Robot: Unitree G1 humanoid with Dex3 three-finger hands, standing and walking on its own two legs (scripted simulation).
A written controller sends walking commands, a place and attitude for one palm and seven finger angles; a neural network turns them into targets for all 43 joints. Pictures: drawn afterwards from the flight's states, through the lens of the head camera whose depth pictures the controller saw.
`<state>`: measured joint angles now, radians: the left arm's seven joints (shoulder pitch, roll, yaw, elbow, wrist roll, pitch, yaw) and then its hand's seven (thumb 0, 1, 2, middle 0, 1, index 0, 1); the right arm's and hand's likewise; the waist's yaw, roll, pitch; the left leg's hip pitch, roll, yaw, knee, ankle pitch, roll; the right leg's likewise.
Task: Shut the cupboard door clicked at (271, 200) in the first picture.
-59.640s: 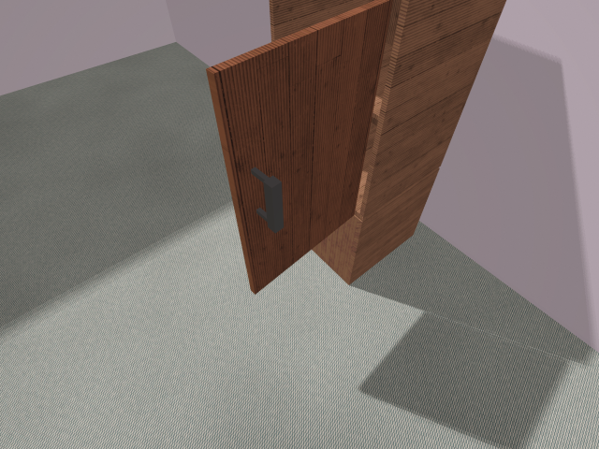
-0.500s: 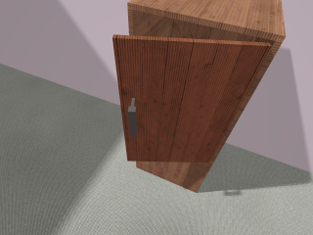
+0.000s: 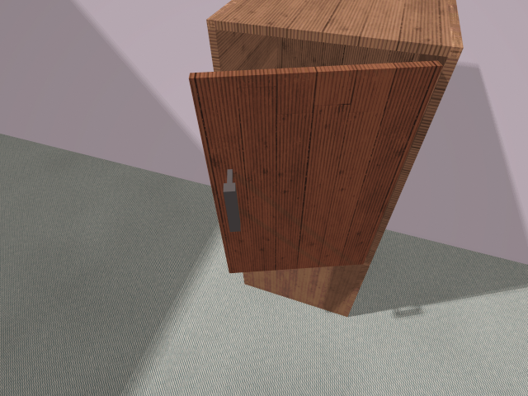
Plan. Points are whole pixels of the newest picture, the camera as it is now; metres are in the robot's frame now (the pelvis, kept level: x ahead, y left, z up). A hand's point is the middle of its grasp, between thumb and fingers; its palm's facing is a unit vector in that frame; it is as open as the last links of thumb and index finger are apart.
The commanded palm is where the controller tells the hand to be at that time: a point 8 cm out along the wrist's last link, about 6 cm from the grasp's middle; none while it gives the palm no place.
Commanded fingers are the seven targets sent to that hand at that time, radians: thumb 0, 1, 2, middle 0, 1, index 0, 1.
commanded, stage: look again from close up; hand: left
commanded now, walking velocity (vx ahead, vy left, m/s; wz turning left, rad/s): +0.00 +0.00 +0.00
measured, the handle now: (232, 200) +0.48 +0.09 +0.00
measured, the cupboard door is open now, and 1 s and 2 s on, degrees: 23 23 23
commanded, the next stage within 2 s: shuffle to correct the standing spot in 0.60 s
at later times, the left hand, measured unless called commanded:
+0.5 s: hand out of the picture +0.03 +0.16 -0.17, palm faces +0.01 -0.98 -0.21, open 7.3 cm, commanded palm none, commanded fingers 0.00 0.90 0.90 -0.20 -0.30 -0.20 -0.30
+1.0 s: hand out of the picture +0.03 +0.12 -0.18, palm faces +0.05 -0.98 -0.17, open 7.4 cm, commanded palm none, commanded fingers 0.00 0.90 0.90 -0.20 -0.30 -0.20 -0.30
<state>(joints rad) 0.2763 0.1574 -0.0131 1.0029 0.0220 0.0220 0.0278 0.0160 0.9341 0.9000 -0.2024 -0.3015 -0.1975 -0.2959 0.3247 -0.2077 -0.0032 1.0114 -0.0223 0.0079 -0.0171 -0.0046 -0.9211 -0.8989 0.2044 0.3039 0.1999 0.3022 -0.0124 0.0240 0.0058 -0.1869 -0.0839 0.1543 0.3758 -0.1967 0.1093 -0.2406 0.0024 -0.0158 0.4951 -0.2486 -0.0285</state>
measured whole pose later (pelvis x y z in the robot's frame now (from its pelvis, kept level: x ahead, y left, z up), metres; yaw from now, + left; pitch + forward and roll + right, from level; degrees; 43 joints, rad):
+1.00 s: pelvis +0.05 -0.04 +0.00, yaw +3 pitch +0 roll +2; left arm 0.30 0.14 -0.01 1.11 0.02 0.02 0.03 0.01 0.92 0.90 -0.20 -0.30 -0.19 -0.30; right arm 0.28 -0.13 0.01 1.16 -0.02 -0.02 -0.05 0.00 -0.91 -0.90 0.20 0.30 0.20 0.30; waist -0.01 -0.03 0.03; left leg -0.14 -0.06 0.08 0.40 -0.27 0.05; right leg -0.15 0.03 -0.08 0.47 -0.32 -0.07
